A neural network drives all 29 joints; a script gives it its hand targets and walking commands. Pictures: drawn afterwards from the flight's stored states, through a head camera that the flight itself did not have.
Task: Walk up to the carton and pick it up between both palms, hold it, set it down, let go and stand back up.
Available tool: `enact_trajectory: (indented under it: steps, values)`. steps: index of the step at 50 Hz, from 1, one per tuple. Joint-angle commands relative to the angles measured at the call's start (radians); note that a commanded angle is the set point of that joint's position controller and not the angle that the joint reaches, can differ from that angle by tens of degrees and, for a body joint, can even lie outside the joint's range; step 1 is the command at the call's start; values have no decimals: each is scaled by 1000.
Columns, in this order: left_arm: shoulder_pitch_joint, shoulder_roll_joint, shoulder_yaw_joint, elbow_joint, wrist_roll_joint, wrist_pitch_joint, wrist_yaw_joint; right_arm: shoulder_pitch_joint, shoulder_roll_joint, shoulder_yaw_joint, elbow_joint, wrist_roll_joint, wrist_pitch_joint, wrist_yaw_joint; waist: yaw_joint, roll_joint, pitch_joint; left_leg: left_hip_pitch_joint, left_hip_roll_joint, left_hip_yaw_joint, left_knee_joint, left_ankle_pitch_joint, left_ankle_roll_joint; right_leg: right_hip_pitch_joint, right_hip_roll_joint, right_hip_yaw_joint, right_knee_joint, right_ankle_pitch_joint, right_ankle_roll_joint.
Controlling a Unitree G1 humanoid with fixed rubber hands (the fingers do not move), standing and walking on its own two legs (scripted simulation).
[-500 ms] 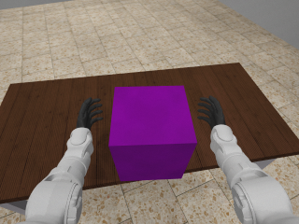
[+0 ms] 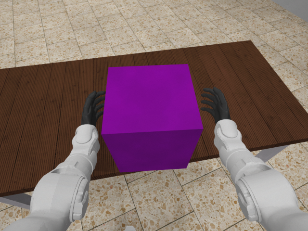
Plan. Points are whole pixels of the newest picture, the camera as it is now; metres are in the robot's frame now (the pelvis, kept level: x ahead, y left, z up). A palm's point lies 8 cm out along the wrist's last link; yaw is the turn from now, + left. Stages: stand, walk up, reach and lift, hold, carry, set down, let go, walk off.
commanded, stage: reach and lift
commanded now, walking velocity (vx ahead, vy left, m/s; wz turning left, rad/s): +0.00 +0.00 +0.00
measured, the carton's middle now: (151, 122) +0.42 +0.05 +0.00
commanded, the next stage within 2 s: none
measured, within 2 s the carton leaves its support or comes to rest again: neither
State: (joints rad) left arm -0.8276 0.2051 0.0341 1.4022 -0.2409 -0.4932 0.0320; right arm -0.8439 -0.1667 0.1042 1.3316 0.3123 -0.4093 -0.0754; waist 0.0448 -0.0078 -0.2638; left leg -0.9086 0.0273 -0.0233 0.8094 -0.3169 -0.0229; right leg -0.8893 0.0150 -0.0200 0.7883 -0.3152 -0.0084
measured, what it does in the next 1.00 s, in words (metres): stands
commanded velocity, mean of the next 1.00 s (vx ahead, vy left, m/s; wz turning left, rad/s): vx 0.00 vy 0.00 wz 0.00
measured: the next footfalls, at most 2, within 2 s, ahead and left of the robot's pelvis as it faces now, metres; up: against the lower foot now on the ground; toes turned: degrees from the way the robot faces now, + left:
none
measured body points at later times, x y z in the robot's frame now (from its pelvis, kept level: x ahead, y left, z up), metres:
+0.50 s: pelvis +0.02 +0.01 +0.03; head +0.09 +0.02 +0.47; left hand +0.41 +0.19 +0.03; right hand +0.42 -0.11 +0.04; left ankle +0.02 +0.13 -0.69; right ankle +0.02 -0.11 -0.69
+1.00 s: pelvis +0.04 +0.01 +0.04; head +0.11 +0.03 +0.48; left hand +0.41 +0.19 +0.03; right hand +0.42 -0.11 +0.04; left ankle +0.02 +0.13 -0.69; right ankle +0.02 -0.11 -0.69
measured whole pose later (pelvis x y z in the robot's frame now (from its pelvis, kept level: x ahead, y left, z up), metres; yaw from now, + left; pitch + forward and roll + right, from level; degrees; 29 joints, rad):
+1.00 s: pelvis +0.04 +0.01 +0.04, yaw +0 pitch +15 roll -2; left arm -0.62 0.01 0.42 1.21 0.27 -0.56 0.09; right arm -0.60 0.09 -0.52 1.15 -0.39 -0.54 -0.10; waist 0.04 -0.01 -0.11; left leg -0.52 0.04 0.00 0.50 -0.24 -0.01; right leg -0.47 0.02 -0.03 0.42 -0.21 0.00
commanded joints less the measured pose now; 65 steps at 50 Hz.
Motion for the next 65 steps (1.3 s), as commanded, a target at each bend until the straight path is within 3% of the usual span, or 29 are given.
enact_trajectory:
  steps: [1,5,9,10,13,14,16,20,27,45,60,65]
  values:
    - [-427,81,35,-123,27,-38,5,-446,-26,-55,-166,-66,-26,-9,8,-20,-593,289,-38,68,-40,349,-31,362,-7,15,-88,206,38]
    - [-445,5,76,-118,87,-40,8,-455,61,-138,-163,-174,-20,-17,-3,-28,-557,272,-39,73,-50,309,-21,380,-12,20,-98,166,33]
    - [-443,-96,142,-162,223,-36,7,-425,167,-236,-138,-309,-47,-25,-2,26,-570,364,-35,81,-52,412,-47,423,1,2,-111,282,25]
    - [-441,-176,144,-158,259,-35,-5,-431,257,-235,-137,-353,-52,-19,-9,15,-548,379,-36,80,-53,430,-42,443,0,1,-122,311,27]
    - [-471,-613,46,-98,394,-64,-108,-437,717,-220,-136,-580,-84,76,-30,56,-503,483,-30,74,-88,467,-60,475,2,-43,-165,387,15]
    - [-481,-683,25,-75,421,-82,-123,-430,772,-237,-150,-635,-93,104,-37,87,-506,502,-26,71,-105,433,-67,465,6,-51,-178,348,0]
    - [-476,-698,44,-45,452,-110,-121,-383,792,-275,-123,-697,-90,130,-34,96,-442,517,-21,71,-136,402,-65,457,7,-52,-198,298,-15]
    - [-421,-677,101,-53,513,-122,-103,-308,782,-325,-70,-773,-98,146,-28,75,-338,522,-19,80,-188,416,-58,508,7,-50,-232,299,-9]
    - [-353,-681,132,-69,555,-119,-82,-274,789,-341,-81,-829,-131,149,-8,49,-348,555,-8,96,-220,505,-54,564,10,-50,-266,366,-5]
    - [-221,-721,137,-180,614,-86,-67,-184,809,-323,-110,-834,-168,129,9,44,-333,635,-3,100,-286,636,-54,664,9,-54,-352,482,-6]
    - [-196,-710,156,-208,625,-69,-75,-175,822,-315,-136,-834,-180,112,13,14,-311,562,-12,112,-364,529,-32,772,-7,-43,-387,531,6]
    - [-194,-719,147,-223,631,-65,-67,-173,816,-310,-126,-820,-185,108,17,48,-305,590,-10,108,-358,565,-42,744,-4,-51,-399,510,-5]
